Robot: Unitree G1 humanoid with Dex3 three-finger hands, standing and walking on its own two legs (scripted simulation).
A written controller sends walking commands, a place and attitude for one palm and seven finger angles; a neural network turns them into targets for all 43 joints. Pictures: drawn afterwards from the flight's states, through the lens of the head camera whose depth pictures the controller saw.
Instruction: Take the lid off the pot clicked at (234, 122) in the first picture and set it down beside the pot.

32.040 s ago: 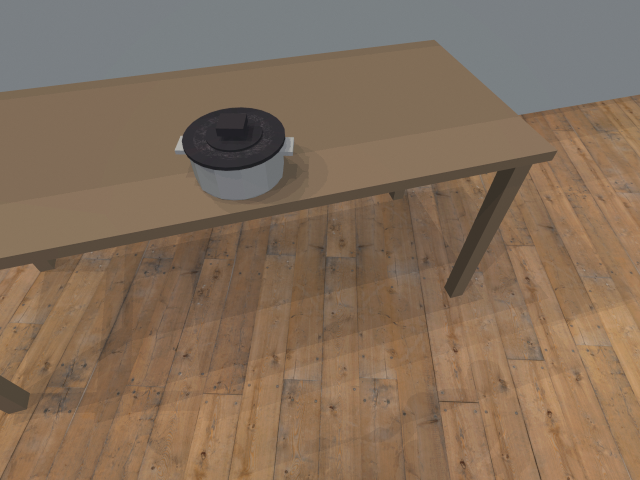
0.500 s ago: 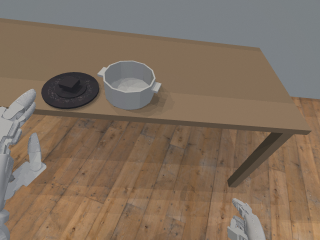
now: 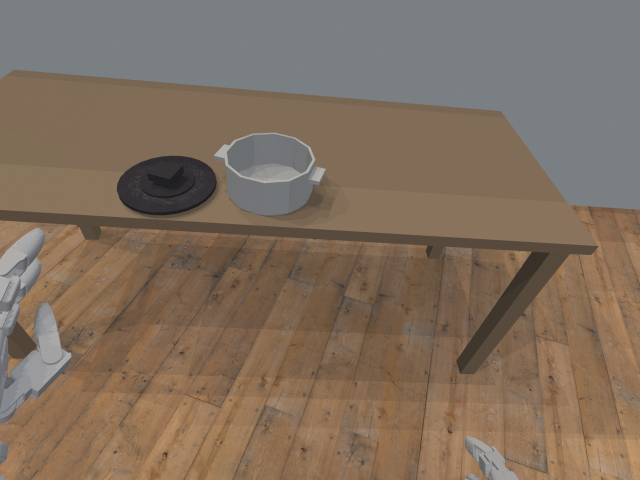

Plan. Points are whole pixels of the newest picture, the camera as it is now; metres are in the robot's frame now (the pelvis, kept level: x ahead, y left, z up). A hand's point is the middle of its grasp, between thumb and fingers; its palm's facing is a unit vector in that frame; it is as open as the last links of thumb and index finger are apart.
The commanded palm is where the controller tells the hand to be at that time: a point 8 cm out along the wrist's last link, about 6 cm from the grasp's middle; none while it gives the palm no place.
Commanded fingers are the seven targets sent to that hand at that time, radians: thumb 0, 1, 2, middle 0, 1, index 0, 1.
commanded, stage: stop stepping back and stand still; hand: left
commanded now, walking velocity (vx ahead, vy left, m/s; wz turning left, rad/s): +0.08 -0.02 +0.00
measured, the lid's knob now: (165, 172) +0.73 +0.36 -0.05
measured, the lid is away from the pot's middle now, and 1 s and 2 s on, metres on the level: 0.23 0.23 0.23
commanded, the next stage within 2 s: let the arm hang, fingers relaxed in 0.82 s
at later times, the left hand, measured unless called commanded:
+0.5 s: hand (122, 477) +0.16 +0.25 -0.11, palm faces +0.16 -0.94 -0.31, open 7.4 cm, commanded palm none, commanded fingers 0.00 0.90 0.90 -0.20 -0.30 -0.20 -0.30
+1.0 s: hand out of the picture -0.06 +0.17 -0.17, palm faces +0.04 -0.98 -0.18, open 7.4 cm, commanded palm none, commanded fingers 0.00 0.90 0.90 -0.20 -0.30 -0.20 -0.30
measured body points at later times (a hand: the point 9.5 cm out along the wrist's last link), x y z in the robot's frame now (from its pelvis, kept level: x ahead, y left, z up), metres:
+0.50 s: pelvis +0.00 +0.02 -0.01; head -0.01 +0.03 +0.44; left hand +0.15 +0.30 -0.09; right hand +0.14 -0.22 -0.13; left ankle +0.07 +0.09 -0.74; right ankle -0.02 -0.11 -0.74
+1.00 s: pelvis +0.02 +0.01 +0.01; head +0.06 +0.02 +0.45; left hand -0.06 +0.22 -0.16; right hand +0.01 -0.21 -0.15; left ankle +0.07 +0.09 -0.74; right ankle -0.02 -0.11 -0.74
